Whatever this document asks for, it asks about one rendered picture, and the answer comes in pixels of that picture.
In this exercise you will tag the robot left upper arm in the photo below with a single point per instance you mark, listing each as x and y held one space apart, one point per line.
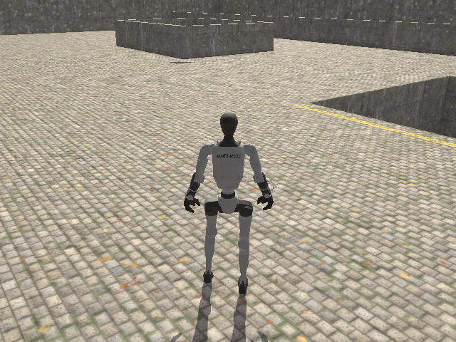
202 162

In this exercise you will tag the robot right upper arm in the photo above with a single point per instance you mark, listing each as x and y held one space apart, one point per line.
251 151

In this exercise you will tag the robot right hand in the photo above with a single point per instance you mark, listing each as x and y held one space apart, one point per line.
263 200

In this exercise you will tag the robot right foot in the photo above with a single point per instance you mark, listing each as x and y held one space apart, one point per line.
243 287

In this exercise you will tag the right robot forearm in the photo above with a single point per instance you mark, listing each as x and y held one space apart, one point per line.
263 186

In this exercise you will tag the robot head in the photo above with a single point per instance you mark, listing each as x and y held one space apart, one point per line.
228 122

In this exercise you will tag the robot left hand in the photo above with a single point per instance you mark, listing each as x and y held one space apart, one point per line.
187 204

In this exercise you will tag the left robot forearm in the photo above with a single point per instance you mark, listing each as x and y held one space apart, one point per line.
192 190

